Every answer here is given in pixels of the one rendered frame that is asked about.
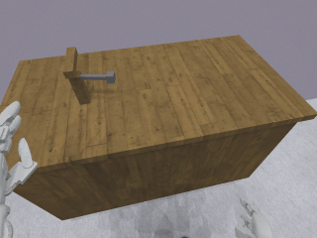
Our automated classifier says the counter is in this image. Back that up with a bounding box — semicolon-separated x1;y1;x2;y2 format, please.
0;35;317;221

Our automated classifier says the robot right hand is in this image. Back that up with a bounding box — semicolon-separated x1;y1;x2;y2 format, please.
235;197;274;238

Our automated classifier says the tap lever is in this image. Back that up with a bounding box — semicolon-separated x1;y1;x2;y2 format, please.
80;71;116;83

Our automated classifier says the robot left hand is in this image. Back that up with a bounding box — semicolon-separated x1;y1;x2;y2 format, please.
0;101;38;205

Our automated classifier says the left robot forearm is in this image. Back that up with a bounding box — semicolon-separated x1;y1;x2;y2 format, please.
0;204;14;238

